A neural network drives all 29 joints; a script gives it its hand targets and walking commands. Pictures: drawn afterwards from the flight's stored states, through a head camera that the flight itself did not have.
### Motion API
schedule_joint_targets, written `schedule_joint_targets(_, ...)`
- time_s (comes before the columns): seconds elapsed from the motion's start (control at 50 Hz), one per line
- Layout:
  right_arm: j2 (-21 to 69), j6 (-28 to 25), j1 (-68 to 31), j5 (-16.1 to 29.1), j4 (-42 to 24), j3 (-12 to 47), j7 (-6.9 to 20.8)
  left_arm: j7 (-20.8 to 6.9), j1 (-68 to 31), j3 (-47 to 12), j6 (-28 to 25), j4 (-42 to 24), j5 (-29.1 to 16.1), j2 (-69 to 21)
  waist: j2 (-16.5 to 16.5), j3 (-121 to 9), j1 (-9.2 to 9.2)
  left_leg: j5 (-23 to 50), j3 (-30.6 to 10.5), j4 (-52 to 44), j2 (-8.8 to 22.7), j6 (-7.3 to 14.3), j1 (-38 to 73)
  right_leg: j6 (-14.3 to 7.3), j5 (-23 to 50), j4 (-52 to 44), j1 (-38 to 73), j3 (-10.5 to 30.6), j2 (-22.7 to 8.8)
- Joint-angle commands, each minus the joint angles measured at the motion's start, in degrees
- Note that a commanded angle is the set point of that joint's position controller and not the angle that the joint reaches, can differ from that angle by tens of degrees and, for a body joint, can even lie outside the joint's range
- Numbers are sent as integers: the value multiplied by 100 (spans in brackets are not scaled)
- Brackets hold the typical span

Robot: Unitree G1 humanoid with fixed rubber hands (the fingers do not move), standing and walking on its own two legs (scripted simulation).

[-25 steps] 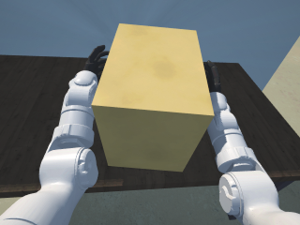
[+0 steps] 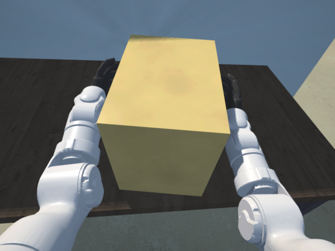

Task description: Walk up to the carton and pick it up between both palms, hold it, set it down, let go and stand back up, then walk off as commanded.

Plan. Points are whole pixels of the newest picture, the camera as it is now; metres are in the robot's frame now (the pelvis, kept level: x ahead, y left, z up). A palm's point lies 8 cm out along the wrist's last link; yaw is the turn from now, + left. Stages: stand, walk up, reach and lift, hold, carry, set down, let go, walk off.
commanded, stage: set down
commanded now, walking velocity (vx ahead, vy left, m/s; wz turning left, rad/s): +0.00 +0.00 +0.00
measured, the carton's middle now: (166, 115) +0.42 -0.02 +0.09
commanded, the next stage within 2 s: none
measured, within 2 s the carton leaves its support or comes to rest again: rests again in 1.64 s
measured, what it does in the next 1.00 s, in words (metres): stands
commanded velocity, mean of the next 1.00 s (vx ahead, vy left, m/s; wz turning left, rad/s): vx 0.00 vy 0.00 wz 0.00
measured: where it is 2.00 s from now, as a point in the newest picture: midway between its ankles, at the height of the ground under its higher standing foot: outside the picture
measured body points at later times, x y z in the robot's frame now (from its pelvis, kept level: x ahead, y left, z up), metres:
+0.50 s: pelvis +0.01 +0.00 +0.00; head +0.01 +0.05 +0.45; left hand +0.47 +0.14 +0.14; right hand +0.40 -0.17 +0.14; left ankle +0.03 +0.13 -0.75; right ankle -0.03 -0.17 -0.75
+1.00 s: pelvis +0.01 +0.00 +0.00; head +0.03 +0.05 +0.45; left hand +0.48 +0.14 +0.12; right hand +0.40 -0.17 +0.12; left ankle +0.03 +0.13 -0.75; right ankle -0.03 -0.17 -0.75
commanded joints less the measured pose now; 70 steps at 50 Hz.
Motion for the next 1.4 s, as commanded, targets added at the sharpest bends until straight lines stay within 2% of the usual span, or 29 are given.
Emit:
schedule_joint_targets(0.0,3503,-625,-4569,-458,-935,1037,519,-932,-3994,-1664,-489,-386,-538,-3408,822,-3068,-414,973,254,-166,-566,-26,1345,62,2413,-320,35,-796,438)
schedule_joint_targets(0.08,3451,-502,-4398,-612,-669,800,513,-956,-4085,-1503,-570,8,-530,-3217,736,-2742,-547,496,260,-284,-567,31,1090,102,2118,-358,-45,-763,412)
schedule_joint_targets(0.14,3552,-571,-4303,-609,-660,858,501,-973,-4007,-1402,-623,-2,-467,-3145,785,-2895,-432,778,296,-193,-585,18,1098,95,2536,-298,86,-709,377)
schedule_joint_targets(0.24,3606,-619,-4439,-744,-723,740,508,-979,-4146,-1474,-757,206,-513,-3224,833,-3157,-548,903,261,-155,-557,-17,1063,96,2675,-221,56,-744,383)
schedule_joint_targets(0.28,3612,-620,-4480,-737,-774,694,487,-982,-4066,-1433,-766,273,-564,-3186,833,-3068,-517,924,227,-172,-562,-8,1020,94,2766,-209,72,-703,398)
schedule_joint_targets(0.3,3665,-590,-4386,-765,-736,741,483,-1010,-4032,-1229,-769,377,-512,-3027,732,-3010,-362,833,295,-196,-574,38,883,139,2820,-191,117,-670,358)
schedule_joint_targets(0.34,3659,-630,-4192,-812,-638,660,487,-991,-4048,-1349,-834,297,-510,-3095,862,-3216,-533,860,257,-177,-563,-6,927,101,2918,-133,156,-686,352)
schedule_joint_targets(0.36,3773,-607,-4292,-819,-700,752,493,-999,-4094,-1302,-860,276,-513,-3100,781,-3183,-448,902,275,-155,-574,17,857,147,3012,-106,241,-667,355)
schedule_joint_targets(0.38,3701,-671,-4450,-841,-836,617,469,-996,-4135,-1393,-848,325,-539,-3124,884,-3255,-573,886,247,-148,-578,2,895,144,3045,-104,124,-676,355)
schedule_joint_targets(0.42,3786,-667,-4292,-888,-684,625,496,-986,-4137,-1359,-895,325,-544,-3123,827,-3396,-496,973,226,-150,-550,2,941,123,2983,-101,93,-731,368)
schedule_joint_targets(0.46,3756,-637,-4074,-916,-554,537,476,-992,-4003,-1319,-858,415,-464,-3150,884,-3187,-586,992,233,-97,-552,-27,916,135,3113,-87,37,-707,358)
schedule_joint_targets(0.52,3732,-656,-4239,-941,-722,510,461,-1048,-3944,-1189,-822,509,-472,-3067,815,-2949,-517,843,246,-159,-551,13,783,165,3009,-122,74,-692,338)
schedule_joint_targets(0.54,3821,-670,-4250,-972,-697,510,474,-1048,-4088,-1118,-872,510,-422,-2946,844,-3182,-397,877,287,-111,-552,21,712,154,3055,-80,83,-660,327)
schedule_joint_targets(0.6,3796,-723,-4304,-1069,-717,410,489,-1013,-4223,-1326,-961,371,-509,-3102,915,-3403,-553,894,214,-99,-542,-31,853,140,3012,-33,56,-741,347)
schedule_joint_targets(0.66,3789,-750,-4135,-1106,-591,406,498,-1017,-4031,-1188,-932,496,-405,-3073,953,-3191,-444,1043,230,-34,-536,-63,889,136,3046,-61,-108,-733,341)
schedule_joint_targets(0.72,3830,-805,-4044,-1170,-529,310,475,-1018,-4069,-1213,-987,521,-376,-3106,1001,-3357,-534,1153,244,-18,-528,-98,826,122,3245,-20,-31,-746,336)
schedule_joint_targets(0.78,3874,-788,-3911,-1214,-509,323,494,-1062,-3805,-1032,-944,606,-293,-3015,858,-3167,-433,1000,298,-74,-524,-36,844,165,3088,-59,-8,-737,338)
schedule_joint_targets(0.82,3839,-924,-4112,-1198,-797,366,478,-1055,-3944,-1215,-999,489,-380,-3166,938,-3397,-476,1162,284,33,-537,-115,928,125,3131,-36,-127,-784,383)
schedule_joint_targets(0.86,3852,-959,-4080,-1247,-675,362,499,-1014,-3746,-1129,-987,627,-284,-3190,1040,-3379,-332,1286,268,56,-538,-116,911,123,3199,-25,-202,-776,371)
schedule_joint_targets(0.9,3794,-943,-3858,-1328,-403,152,512,-1016,-3820,-1072,-1016,551,-234,-3115,1118,-3294,-437,1277,254,32,-494,-144,1076,96,2919,-78,-266,-809,372)
schedule_joint_targets(0.92,3820,-938,-3957,-1303,-526,252,503,-1048,-3749,-1012,-986,630,-243,-3096,995,-3096,-329,1163,304,6,-512,-109,954,113,2903,-90,-237,-794,367)
schedule_joint_targets(0.98,3845,-993,-3857,-1401,-523,108,501,-1053,-3713,-956,-1013,640,-202,-3058,897,-3180,-379,1036,308,-76,-501,-75,885,117,2879,-83,-217,-812,384)
schedule_joint_targets(1.04,3856,-991,-3693,-1426,-490,156,484,-1084,-3534,-799,-968,778,-106,-2892,890,-2958,-266,1047,402,-31,-533,-44,763,169,3097,-68,-141,-734,338)
schedule_joint_targets(1.12,3736,-1043,-3909,-1525,-640,29,487,-1071,-3553,-826,-1022,859,-128,-2962,853,-2990,-363,841,358,-110,-509,-19,783,182,2881,-98,-245,-809,339)
schedule_joint_targets(1.16,3758,-1013,-3692,-1556,-458,21,474,-1101,-3467,-652,-983,894,-23,-2857,778,-2638,-261,856,386,-108,-531,1,753,207,2855,-101,-184,-768,337)
schedule_joint_targets(1.28,3694,-1107,-3686,-1690,-635,-131,495,-1074,-3468,-667,-1003,816,57,-2913,954,-2777,-281,828,405,-86,-509,-57,858,157,2609,-122,-376,-852,364)
schedule_joint_targets(1.3,3745,-1081,-3517,-1730,-372,-192,508,-1064,-3455,-593,-988,839,130,-2893,985,-2694,-265,891,419,-114,-512,-56,789,162,2661,-129,-411,-841,344)
schedule_joint_targets(1.34,3698,-1035,-3440,-1792,-346,-244,524,-1101,-3392,-447,-979,922,174,-2745,838,-2410,-184,714,447,-152,-513,7,741,191,2526,-122,-307,-814,328)
schedule_joint_targets(1.38,3660,-1119,-3462,-1840,-476,-284,517,-1075,-3353,-522,-944,890,202,-2847,914,-2573,-280,764,416,-122,-494,-58,777,157,2571,-122,-392,-862,359)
